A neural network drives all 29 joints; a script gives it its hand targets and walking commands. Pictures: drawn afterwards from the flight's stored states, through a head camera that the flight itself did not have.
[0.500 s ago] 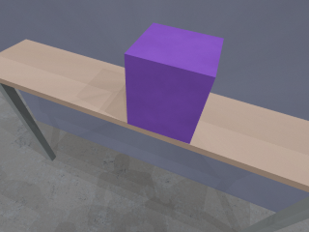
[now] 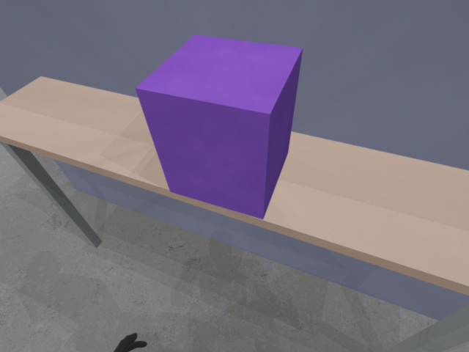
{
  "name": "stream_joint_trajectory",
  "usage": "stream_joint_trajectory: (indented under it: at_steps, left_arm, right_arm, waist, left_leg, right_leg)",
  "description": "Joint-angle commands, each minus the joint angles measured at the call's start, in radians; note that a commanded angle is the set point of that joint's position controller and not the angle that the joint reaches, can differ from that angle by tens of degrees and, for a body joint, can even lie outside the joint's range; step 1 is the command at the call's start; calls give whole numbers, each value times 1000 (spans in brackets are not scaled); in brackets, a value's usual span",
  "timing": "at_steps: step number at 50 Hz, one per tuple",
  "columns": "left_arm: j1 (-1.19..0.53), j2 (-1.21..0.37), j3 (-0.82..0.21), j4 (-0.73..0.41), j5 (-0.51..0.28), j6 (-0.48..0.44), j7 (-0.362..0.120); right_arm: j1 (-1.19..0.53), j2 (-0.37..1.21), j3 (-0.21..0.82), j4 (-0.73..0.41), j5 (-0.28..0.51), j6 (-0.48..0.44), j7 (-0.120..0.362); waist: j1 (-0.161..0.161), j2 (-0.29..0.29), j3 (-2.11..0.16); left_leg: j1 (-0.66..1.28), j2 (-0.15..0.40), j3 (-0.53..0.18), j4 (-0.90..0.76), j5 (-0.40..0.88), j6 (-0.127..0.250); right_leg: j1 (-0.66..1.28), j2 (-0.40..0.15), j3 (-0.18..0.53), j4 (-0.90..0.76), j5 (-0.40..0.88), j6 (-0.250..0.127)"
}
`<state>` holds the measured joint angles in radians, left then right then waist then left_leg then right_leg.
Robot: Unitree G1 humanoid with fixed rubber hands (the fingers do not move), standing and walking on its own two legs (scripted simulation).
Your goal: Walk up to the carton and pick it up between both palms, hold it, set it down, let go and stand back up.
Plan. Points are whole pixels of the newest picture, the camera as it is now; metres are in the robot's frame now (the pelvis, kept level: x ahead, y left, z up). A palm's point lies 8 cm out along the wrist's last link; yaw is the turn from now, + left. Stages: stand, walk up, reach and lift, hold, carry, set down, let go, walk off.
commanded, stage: walk up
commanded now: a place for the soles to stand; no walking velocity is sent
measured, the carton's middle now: (229, 127) +0.51 +0.03 +0.12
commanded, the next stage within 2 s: none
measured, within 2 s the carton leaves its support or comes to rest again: neither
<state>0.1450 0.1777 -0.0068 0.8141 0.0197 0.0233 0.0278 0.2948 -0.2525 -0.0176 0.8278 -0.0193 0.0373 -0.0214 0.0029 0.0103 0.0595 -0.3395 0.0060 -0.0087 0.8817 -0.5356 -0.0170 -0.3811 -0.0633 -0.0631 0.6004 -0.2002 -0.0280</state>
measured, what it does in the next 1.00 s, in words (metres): steps to the left: left foot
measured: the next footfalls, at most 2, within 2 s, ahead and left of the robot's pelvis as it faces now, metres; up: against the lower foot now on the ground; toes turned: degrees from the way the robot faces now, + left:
left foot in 0.08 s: +0.01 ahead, +0.14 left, +0.00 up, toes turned +2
left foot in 1.02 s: +0.14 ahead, +0.29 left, +0.00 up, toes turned +0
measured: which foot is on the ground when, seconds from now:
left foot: up 0.00-0.06, down 0.08-0.64, up 0.66-1.00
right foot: down 0.00-1.00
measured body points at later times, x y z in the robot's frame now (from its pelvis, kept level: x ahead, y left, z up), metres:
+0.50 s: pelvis +0.01 +0.01 +0.01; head +0.00 +0.01 +0.46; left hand +0.01 +0.26 -0.14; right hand +0.04 -0.22 -0.14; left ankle -0.03 +0.14 -0.73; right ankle +0.08 -0.11 -0.73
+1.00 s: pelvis +0.03 +0.13 -0.01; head +0.04 +0.13 +0.44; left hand +0.00 +0.39 -0.15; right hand +0.10 -0.15 -0.14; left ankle +0.10 +0.29 -0.72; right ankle +0.07 -0.10 -0.72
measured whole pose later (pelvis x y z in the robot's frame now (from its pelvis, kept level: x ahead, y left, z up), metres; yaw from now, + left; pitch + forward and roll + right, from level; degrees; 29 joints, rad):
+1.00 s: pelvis +0.03 +0.13 -0.01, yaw -3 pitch -2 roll -1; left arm 0.46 0.22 0.04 0.95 0.06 0.01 0.05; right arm 0.28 -0.31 -0.03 0.84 -0.04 0.04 0.05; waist 0.05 0.02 0.04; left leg -0.41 0.10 0.00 0.76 -0.34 -0.05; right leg -0.32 -0.16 0.07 0.59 -0.27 0.03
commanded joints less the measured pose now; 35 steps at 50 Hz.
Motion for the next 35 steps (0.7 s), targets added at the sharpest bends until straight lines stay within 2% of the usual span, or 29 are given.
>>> stream_joint_trajectory:
  at_steps: [1,2,3,4,5,6,7,8,9,10,11,12,13,15,17,20,25,30,31,32,33,34,35]
  left_arm:
    - [25,212,42,-25,9,5,1]
    - [37,217,39,-19,8,10,-4]
    - [48,198,32,-15,3,10,-11]
    - [75,165,17,-11,-3,6,-19]
    - [106,126,4,6,-18,2,-24]
    - [93,125,5,14,-9,0,-23]
    - [82,121,6,21,-6,-6,-28]
    - [80,128,3,33,-3,-16,-32]
    - [86,133,-3,44,-1,-29,-33]
    - [100,133,-3,50,8,-40,-31]
    - [115,137,-6,55,12,-48,-26]
    - [125,148,-8,66,5,-50,-22]
    - [119,154,-6,75,4,-48,-18]
    - [136,156,-8,96,-2,-38,-18]
    - [149,155,-10,112,-3,-34,-17]
    - [179,159,-18,141,-4,-41,-16]
    - [174,175,-19,156,-10,-40,-13]
    - [182,173,-23,176,-5,-42,-11]
    - [358,204,18,171,28,-43,6]
    - [446,277,47,195,32,-37,21]
    - [471,301,60,207,36,-30,37]
    - [459,290,66,198,38,-29,51]
    - [422,275,67,177,41,-34,58]
  right_arm:
    - [154,-33,-14,-8,5,-27,11]
    - [178,-48,-20,-4,7,-35,14]
    - [193,-66,-27,-2,3,-40,14]
    - [203,-97,-36,-2,0,-45,15]
    - [142,-129,-38,-3,18,-49,14]
    - [73,-149,-42,7,28,-49,12]
    - [12,-111,-25,12,29,-55,10]
    - [2,-87,-7,14,27,-65,11]
    - [26,-88,-1,18,21,-73,12]
    - [51,-93,1,29,18,-79,15]
    - [67,-86,4,38,18,-81,21]
    - [77,-82,4,44,21,-79,22]
    - [88,-77,8,47,25,-76,22]
    - [91,-75,15,66,27,-66,17]
    - [102,-81,21,84,27,-63,15]
    - [121,-73,27,112,22,-64,13]
    - [131,-71,36,141,20,-68,11]
    - [110,-77,41,162,23,-72,8]
    - [64,-192,-20,108,-46,-60,25]
    - [38,-163,-19,79,-67,-45,32]
    - [45,-140,-25,64,-75,-33,37]
    - [40,-120,-25,43,-75,-26,42]
    - [20,-101,-21,26,-65,-25,48]
  waist:
    - [-10,-167,-68]
    - [-21,-149,-71]
    - [-28,-117,-46]
    - [-29,-18,-45]
    - [-3,73,-11]
    - [9,96,54]
    - [33,107,88]
    - [33,89,90]
    - [24,92,47]
    - [22,97,7]
    - [18,118,-39]
    - [10,97,-55]
    - [2,79,-42]
    - [6,58,2]
    - [8,15,39]
    - [0,-50,36]
    - [-7,-64,3]
    - [3,-17,-21]
    - [50,35,-36]
    - [76,-55,-15]
    - [75,-81,29]
    - [66,-76,57]
    - [54,-84,57]
  left_leg:
    - [126,-9,53,-344,157,24]
    - [185,-13,40,-422,233,40]
    - [218,14,-12,-448,243,59]
    - [214,108,-160,-506,114,94]
    - [52,216,-299,-609,-126,143]
    - [-168,230,-290,-654,-211,162]
    - [-199,185,-229,-664,-141,129]
    - [-140,150,-181,-630,0,96]
    - [-87,133,-143,-581,145,79]
    - [-45,126,-117,-537,276,73]
    - [-9,122,-106,-514,313,75]
    - [24,116,-104,-510,297,78]
    - [8,121,-108,-524,227,80]
    - [-13,113,-115,-550,131,85]
    - [-37,109,-115,-548,135,81]
    - [21,82,-89,-495,215,73]
    - [65,72,-85,-484,264,67]
    - [59,81,-89,-486,337,65]
    - [-25,15,38,-301,3,32]
    - [-161,-27,66,-154,-123,12]
    - [-271,-6,26,-10,-143,9]
    - [-335,37,-21,61,-92,14]
    - [-344,65,-40,84,-39,10]
  right_leg:
    - [20,-171,227,-239,-295,-106]
    - [-33,-162,212,-239,-337,-72]
    - [-98,-151,192,-231,-356,-35]
    - [-139,-120,152,-168,-360,7]
    - [-47,-9,33,-64,-275,39]
    - [114,7,27,3,-189,38]
    - [153,8,39,-25,-118,24]
    - [149,-1,43,-86,-39,13]
    - [167,-13,45,-103,27,1]
    - [197,-25,54,-109,78,-7]
    - [215,-39,61,-118,81,-12]
    - [199,-45,63,-130,49,-12]
    - [203,-42,64,-135,-11,-12]
    - [178,-45,66,-155,-58,-6]
    - [178,-50,77,-170,-55,-7]
    - [147,-77,111,-210,-51,-19]
    - [150,-90,116,-244,-62,-24]
    - [206,-85,84,-203,41,-24]
    - [263,-153,252,-259,-274,-85]
    - [318,-268,459,-382,-511,-131]
    - [338,-359,590,-433,-612,-173]
    - [336,-391,610,-430,-605,-191]
    - [306,-373,568,-424,-558,-181]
